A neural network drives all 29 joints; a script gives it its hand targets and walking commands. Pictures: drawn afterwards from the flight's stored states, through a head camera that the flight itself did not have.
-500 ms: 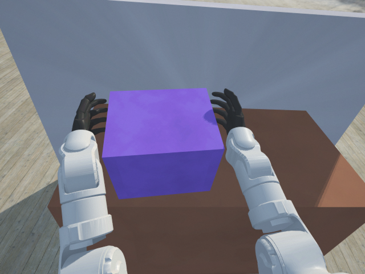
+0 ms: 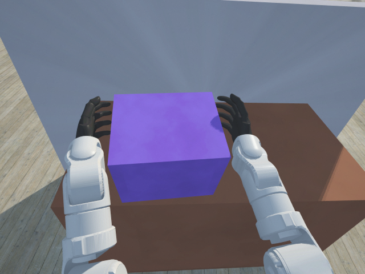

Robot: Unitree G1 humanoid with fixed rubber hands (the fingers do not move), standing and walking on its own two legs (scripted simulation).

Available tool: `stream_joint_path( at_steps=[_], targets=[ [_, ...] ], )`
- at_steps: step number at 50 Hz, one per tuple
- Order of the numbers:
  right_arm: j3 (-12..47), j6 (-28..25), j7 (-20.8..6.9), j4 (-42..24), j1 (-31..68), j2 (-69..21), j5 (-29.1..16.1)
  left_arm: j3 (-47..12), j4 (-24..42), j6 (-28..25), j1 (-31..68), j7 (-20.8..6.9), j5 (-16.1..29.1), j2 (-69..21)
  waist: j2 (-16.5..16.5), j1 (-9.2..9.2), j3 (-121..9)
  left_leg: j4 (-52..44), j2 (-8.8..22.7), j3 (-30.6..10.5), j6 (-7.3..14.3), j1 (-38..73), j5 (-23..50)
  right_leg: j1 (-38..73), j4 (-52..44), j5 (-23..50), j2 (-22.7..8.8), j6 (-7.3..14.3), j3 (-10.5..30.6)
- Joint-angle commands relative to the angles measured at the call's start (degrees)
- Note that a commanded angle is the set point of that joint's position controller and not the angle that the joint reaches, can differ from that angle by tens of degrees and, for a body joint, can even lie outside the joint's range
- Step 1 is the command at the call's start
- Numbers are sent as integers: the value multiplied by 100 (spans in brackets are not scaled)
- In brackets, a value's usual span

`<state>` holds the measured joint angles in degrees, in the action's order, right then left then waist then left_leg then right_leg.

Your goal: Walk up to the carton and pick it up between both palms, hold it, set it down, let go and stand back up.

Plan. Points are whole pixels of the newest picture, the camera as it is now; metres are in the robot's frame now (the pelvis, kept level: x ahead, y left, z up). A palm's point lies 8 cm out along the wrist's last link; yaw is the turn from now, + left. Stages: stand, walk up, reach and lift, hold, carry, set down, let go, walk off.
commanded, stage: hold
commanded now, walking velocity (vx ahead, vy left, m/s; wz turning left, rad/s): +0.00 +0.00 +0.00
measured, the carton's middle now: (166, 147) +0.37 +0.01 +0.11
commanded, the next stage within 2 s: none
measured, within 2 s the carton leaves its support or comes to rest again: neither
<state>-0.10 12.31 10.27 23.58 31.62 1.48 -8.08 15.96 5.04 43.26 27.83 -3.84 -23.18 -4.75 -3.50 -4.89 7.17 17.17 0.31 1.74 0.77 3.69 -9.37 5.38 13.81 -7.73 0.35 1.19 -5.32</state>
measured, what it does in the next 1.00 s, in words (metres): stands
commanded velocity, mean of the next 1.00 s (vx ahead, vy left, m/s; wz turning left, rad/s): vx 0.00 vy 0.00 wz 0.00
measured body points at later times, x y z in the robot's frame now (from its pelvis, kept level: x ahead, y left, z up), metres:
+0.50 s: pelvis +0.00 -0.01 +0.00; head -0.04 +0.01 +0.45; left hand +0.36 +0.16 +0.18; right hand +0.37 -0.15 +0.17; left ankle +0.02 +0.11 -0.75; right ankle +0.02 -0.10 -0.75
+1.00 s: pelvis +0.00 +0.00 +0.00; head -0.03 +0.02 +0.45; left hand +0.37 +0.16 +0.18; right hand +0.37 -0.15 +0.17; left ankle +0.02 +0.11 -0.75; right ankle +0.02 -0.10 -0.75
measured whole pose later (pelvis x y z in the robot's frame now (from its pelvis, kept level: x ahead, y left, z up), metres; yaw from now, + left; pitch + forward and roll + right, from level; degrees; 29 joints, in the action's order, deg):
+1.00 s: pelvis +0.00 +0.00 +0.00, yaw +0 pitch -11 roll +0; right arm -2.9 9.4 9.8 27.4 33.9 0.0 -5.4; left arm 17.1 0.7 41.4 31.2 -3.5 -24.1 -4.4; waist -3.9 -4.9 7.5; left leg 16.4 0.4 2.2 0.7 2.7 -8.4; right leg 4.0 14.0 -7.4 0.3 1.4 -5.7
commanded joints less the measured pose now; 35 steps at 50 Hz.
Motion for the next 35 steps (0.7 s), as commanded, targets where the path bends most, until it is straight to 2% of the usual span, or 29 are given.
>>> stream_joint_path(
  at_steps=[1, 3, 5, 9, 13, 16, 22, 24, 32, 35],
  targets=[
    [1528, -233, -767, -939, 3481, -2396, 37, -2207, 36, -358, 3213, -805, 894, -2006, 357, -37, -1730, -339, -37, 193, -92, 149, 712, 17, -155, 161, 107, -154, -169],
    [1302, -189, -815, -597, 3492, -2448, 193, -1987, -238, -329, 3327, -855, 811, -1955, 295, -38, -1523, -545, -38, 220, 14, -177, 41, 18, -183, -250, 40, -172, -145],
    [1148, -223, -845, -499, 3608, -2500, 289, -1864, -424, -329, 3425, -897, 789, -1923, 279, -19, -1536, -598, -59, 255, 69, -322, -229, 59, -171, -358, -5, -195, -125],
    [1208, -312, -782, -492, 3782, -2726, 310, -1685, -559, -429, 3554, -960, 755, -1874, 165, 33, -1842, -454, -151, 303, 132, -274, 72, 318, -112, 126, -41, -290, -95],
    [1521, -433, -663, -721, 3774, -2785, 147, -1779, -395, -560, 3428, -992, 786, -1879, 195, 20, -2228, -199, -215, 255, 43, -7, 823, 674, 35, 1130, -11, -357, -115],
    [1667, -440, -588, -747, 3637, -2734, 68, -1781, -326, -614, 3335, -1024, 770, -1834, 168, -7, -2173, -177, -233, 229, 18, 8, 975, 806, 77, 1513, -20, -405, -120],
    [1736, -472, -556, -883, 3471, -2643, 38, -1879, -186, -634, 3214, -1032, 792, -1827, 179, -39, -1994, -202, -207, 214, -18, 45, 1011, 696, 49, 1420, -14, -382, -154],
    [1709, -475, -574, -886, 3386, -2591, 39, -1987, -64, -627, 3226, -1015, 810, -1872, 322, -68, -1909, -208, -187, 201, -79, 81, 1051, 578, 42, 1226, 3, -326, -178],
    [1501, -451, -658, -893, 3312, -2374, 38, -2194, 73, -498, 3158, -944, 827, -1982, 524, -186, -1756, -194, -88, 172, -206, 284, 1205, 258, -59, 604, 95, -193, -248],
    [1469, -451, -688, -890, 3330, -2359, 73, -2183, 55, -488, 3149, -909, 842, -1984, 437, -186, -1800, -190, -60, 163, -198, 362, 1220, 209, -83, 525, 115, -188, -272]
  ],
)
